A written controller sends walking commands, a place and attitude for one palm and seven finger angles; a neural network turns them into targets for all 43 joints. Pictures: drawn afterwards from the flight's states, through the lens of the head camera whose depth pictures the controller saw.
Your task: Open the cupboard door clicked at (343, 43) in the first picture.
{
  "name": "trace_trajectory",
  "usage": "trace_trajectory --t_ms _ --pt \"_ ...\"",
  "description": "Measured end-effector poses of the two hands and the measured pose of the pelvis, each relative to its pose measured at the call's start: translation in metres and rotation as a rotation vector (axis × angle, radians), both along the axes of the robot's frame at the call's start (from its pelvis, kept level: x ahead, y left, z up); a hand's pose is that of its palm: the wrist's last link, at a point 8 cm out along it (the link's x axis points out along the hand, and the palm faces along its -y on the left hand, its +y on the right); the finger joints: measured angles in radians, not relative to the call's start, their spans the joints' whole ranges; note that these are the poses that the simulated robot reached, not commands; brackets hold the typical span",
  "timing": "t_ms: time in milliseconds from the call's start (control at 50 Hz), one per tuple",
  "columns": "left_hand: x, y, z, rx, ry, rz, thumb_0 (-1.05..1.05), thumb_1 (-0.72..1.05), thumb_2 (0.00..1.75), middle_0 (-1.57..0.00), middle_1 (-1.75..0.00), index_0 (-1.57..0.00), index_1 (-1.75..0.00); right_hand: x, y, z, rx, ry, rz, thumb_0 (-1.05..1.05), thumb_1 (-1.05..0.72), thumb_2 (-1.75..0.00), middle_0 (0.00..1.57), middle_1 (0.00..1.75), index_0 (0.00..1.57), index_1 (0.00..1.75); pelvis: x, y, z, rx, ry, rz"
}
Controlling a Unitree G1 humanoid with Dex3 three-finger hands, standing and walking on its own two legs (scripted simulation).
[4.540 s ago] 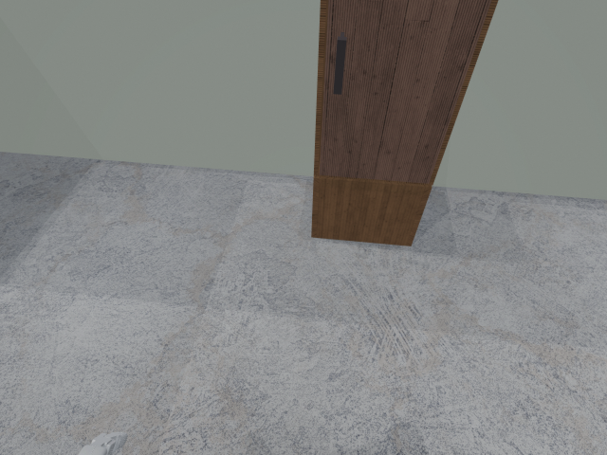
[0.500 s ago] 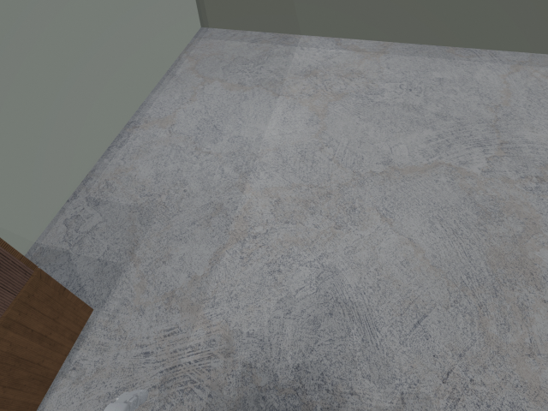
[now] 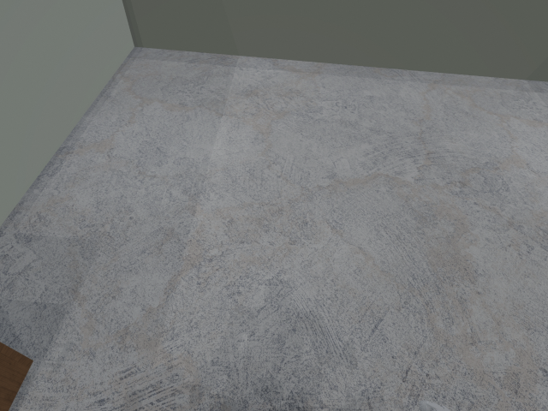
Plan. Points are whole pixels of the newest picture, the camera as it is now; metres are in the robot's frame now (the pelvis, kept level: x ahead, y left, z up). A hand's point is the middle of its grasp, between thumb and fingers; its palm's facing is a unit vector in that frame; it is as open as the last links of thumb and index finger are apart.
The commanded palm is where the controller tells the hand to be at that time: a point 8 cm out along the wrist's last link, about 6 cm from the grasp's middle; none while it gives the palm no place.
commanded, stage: walk to a spot facing it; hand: left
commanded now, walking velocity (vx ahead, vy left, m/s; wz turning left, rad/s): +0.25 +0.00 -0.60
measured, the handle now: out of the picture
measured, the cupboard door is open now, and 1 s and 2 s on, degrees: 0 0 0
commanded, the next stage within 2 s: turn to face it in 0.60 s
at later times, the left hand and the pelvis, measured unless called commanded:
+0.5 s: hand (209, 325) +0.29 +0.15 -0.18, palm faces -0.35 -0.92 -0.18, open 7.4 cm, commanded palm none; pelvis +0.11 +0.02 -0.01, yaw -19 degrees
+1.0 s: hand (234, 292) +0.36 +0.12 -0.18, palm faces -0.34 -0.92 -0.17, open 7.4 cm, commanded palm none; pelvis +0.21 -0.01 -0.01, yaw -22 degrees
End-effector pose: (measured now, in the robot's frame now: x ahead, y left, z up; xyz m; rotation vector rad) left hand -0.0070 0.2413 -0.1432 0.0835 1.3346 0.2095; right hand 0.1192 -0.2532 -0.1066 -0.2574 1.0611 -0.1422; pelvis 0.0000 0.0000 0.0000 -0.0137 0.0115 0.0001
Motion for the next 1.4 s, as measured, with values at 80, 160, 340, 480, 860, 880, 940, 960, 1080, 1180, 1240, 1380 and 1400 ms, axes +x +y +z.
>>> trace_trajectory --t_ms 80,160,340,480,860,880,940,960,1080,1180,1240,1380,1400 --pt "0.009 0.027 -0.015 -0.018 0.069 -0.039 0.0 0.9 0.9 -0.21 -0.3 -0.2 -0.3 0.005 0.02 0.004 -0.024 -0.059 -0.038 0.0 -0.91 -0.89 0.2 0.3 0.2 0.3 0.014 0.021 -0.007 -0.008 -0.008 -0.066" --pt "0.053 0.046 -0.007 -0.025 0.064 -0.121 0.01 0.91 0.9 -0.2 -0.3 -0.2 -0.3 -0.02 0.035 0.009 -0.019 -0.01 -0.126 0.0 -0.91 -0.89 0.2 0.3 0.2 0.3 0.034 0.033 0.003 -0.032 -0.021 -0.124" --pt "0.188 0.04 -0.001 -0.003 -0.055 -0.281 0.0 0.91 0.9 -0.2 -0.3 -0.19 -0.3 -0.103 0.068 -0.009 0.038 0.26 -0.357 0.0 -0.91 -0.89 0.2 0.3 0.2 0.3 0.077 0.037 0.005 -0.042 -0.021 -0.231" --pt "0.291 -0.025 -0.005 -0.021 -0.118 -0.467 0.0 0.91 0.9 -0.2 -0.3 -0.19 -0.3 -0.148 0.086 -0.028 0.125 0.432 -0.535 0.0 -0.91 -0.89 0.2 0.3 0.2 0.3 0.109 0.021 -0.008 -0.014 -0.009 -0.322" --pt "0.377 -0.095 0.017 0.022 -0.19 -0.625 0.0 0.9 0.9 -0.2 -0.3 -0.2 -0.3 0.012 -0.008 -0.034 0.106 0.065 -0.58 0.0 -0.91 -0.89 0.2 0.3 0.2 0.3 0.176 -0.015 -0.005 0.01 -0.018 -0.466" --pt "0.378 -0.093 0.015 0.015 -0.193 -0.615 0.0 0.9 0.9 -0.2 -0.3 -0.2 -0.3 0.019 -0.006 -0.033 0.105 0.064 -0.57 0.0 -0.91 -0.89 0.2 0.3 0.2 0.3 0.18 -0.015 -0.005 0.006 -0.018 -0.458" --pt "0.38 -0.086 0.008 -0.013 -0.203 -0.563 0.0 0.9 0.9 -0.2 -0.3 -0.2 -0.3 0.033 0.002 -0.034 0.105 0.091 -0.531 0.0 -0.91 -0.89 0.2 0.3 0.2 0.3 0.194 -0.012 -0.008 -0.013 -0.018 -0.422" --pt "0.38 -0.082 0.003 -0.023 -0.205 -0.54 0.0 0.9 0.9 -0.2 -0.3 -0.2 -0.3 0.037 0.006 -0.035 0.102 0.105 -0.516 0.0 -0.91 -0.89 0.2 0.3 0.2 0.3 0.199 -0.01 -0.01 -0.021 -0.019 -0.408" --pt "0.362 -0.051 -0.012 -0.02 -0.118 -0.435 0.0 0.9 0.9 -0.2 -0.3 -0.2 -0.3 0.051 0.022 -0.03 0.085 0.168 -0.459 0.0 -0.93 -0.89 0.2 0.3 0.2 0.3 0.212 -0.001 -0.01 -0.005 -0.016 -0.366" --pt "0.342 -0.028 -0.002 0.025 -0.038 -0.392 0.0 0.91 0.9 -0.2 -0.3 -0.2 -0.3 0.048 0.021 -0.026 0.089 0.21 -0.428 0.0 -0.93 -0.89 0.2 0.3 0.2 0.3 0.208 0.0 -0.001 -0.012 0.007 -0.325" --pt "0.335 -0.022 0.005 0.054 -0.029 -0.368 0.0 0.91 0.9 -0.2 -0.3 -0.2 -0.3 0.044 0.014 -0.028 0.095 0.232 -0.41 0.0 -0.92 -0.89 0.2 0.3 0.2 0.3 0.203 -0.004 0.001 -0.01 0.017 -0.297" --pt "0.329 -0.037 0.016 0.109 -0.129 -0.314 0.0 0.91 0.9 -0.2 -0.3 -0.2 -0.3 0.036 -0.024 -0.046 0.111 0.246 -0.355 0.0 -0.91 -0.89 0.2 0.3 0.21 0.3 0.182 -0.03 -0.008 0.015 0.019 -0.205" --pt "0.327 -0.041 0.017 0.119 -0.153 -0.305 0.0 0.91 0.9 -0.2 -0.3 -0.2 -0.3 0.037 -0.032 -0.05 0.113 0.242 -0.345 0.0 -0.91 -0.89 0.2 0.3 0.2 0.3 0.179 -0.035 -0.011 0.018 0.015 -0.191"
